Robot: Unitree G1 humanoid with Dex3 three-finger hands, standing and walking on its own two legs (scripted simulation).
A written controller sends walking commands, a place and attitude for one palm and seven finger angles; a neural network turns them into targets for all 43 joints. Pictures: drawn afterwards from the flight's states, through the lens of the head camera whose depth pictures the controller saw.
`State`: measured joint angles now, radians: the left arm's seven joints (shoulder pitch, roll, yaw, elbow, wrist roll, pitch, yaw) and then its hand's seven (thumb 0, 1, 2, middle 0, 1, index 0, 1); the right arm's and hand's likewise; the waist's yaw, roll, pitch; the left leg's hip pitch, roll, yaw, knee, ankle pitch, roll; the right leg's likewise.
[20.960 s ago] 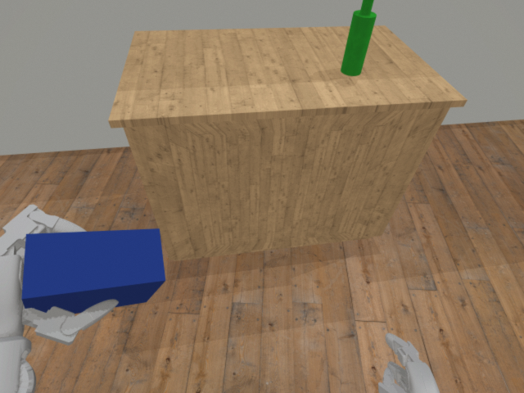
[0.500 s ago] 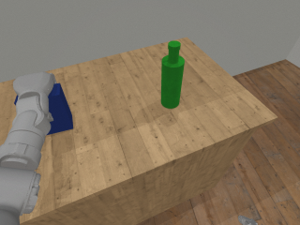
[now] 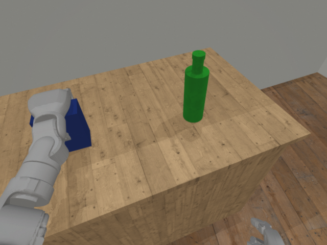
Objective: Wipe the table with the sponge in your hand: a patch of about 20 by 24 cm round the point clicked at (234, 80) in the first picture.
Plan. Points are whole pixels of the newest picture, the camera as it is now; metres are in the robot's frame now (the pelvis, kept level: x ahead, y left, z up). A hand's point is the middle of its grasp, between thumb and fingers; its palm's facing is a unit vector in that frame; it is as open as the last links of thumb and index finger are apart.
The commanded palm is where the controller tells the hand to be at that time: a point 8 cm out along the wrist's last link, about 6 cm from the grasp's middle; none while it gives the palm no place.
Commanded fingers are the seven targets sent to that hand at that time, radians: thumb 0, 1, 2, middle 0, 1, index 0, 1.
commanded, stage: wipe back along the middle lane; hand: left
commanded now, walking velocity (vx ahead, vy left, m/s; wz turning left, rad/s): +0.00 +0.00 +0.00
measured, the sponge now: (67, 133) +0.38 +0.30 +0.06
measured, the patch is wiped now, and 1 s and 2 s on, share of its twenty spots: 0.45 0.80 0.90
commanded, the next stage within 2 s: slide across to the third lane in 0.98 s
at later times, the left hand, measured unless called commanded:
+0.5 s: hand (63, 134) +0.33 +0.27 +0.12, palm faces +0.09 -0.02 -1.00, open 10.5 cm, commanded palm +0.28 +0.24 +0.15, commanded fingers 0.00 0.10 1.30 -1.20 -1.60 -1.20 -1.60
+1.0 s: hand (68, 156) +0.28 +0.23 +0.12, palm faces +0.11 -0.03 -0.99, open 10.5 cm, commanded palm +0.23 +0.21 +0.14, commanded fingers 0.00 0.10 1.30 -1.20 -1.60 -1.20 -1.60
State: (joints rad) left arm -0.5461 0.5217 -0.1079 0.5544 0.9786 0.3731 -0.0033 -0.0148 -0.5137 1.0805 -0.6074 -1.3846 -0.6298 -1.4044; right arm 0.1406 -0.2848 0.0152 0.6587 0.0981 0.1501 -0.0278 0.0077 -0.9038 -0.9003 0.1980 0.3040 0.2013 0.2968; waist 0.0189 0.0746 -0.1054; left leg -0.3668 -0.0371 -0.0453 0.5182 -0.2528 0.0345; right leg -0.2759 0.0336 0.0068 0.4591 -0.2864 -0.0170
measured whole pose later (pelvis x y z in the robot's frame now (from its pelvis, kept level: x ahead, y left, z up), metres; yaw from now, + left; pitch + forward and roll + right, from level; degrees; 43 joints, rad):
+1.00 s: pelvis -0.01 -0.02 +0.00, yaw -1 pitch +0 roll +0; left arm -0.08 0.43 -0.17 -0.05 0.97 0.57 0.01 0.00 -0.51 1.07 -0.61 -1.37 -0.63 -1.38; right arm 0.02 -0.29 0.05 0.63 0.09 0.12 -0.01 0.01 -0.90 -0.90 0.20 0.30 0.20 0.30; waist 0.08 0.11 -0.08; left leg -0.26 -0.02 -0.03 0.52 -0.25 0.01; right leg -0.21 0.05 0.02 0.52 -0.31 -0.04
